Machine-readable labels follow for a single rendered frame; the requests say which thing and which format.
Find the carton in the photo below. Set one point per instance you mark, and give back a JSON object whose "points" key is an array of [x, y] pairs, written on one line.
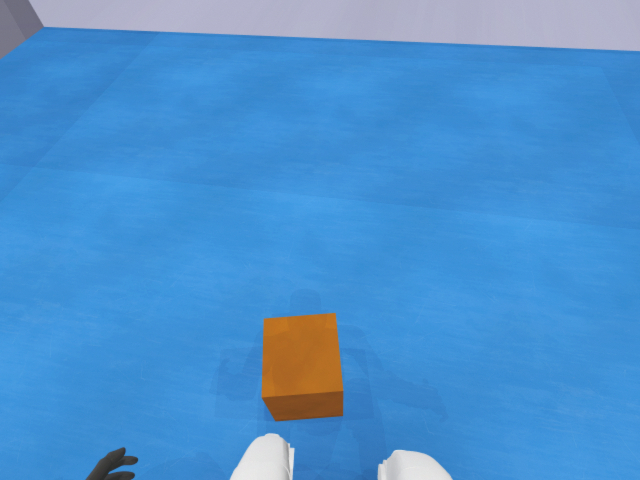
{"points": [[301, 368]]}

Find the robot thigh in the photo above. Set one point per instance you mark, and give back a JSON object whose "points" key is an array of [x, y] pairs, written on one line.
{"points": [[267, 458], [411, 465]]}

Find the robot left thigh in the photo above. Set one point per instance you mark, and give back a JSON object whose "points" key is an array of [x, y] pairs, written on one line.
{"points": [[267, 458]]}

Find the robot right thigh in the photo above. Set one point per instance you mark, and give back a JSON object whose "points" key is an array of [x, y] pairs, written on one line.
{"points": [[411, 465]]}

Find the left robot hand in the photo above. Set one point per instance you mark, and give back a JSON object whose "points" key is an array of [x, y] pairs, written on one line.
{"points": [[110, 462]]}

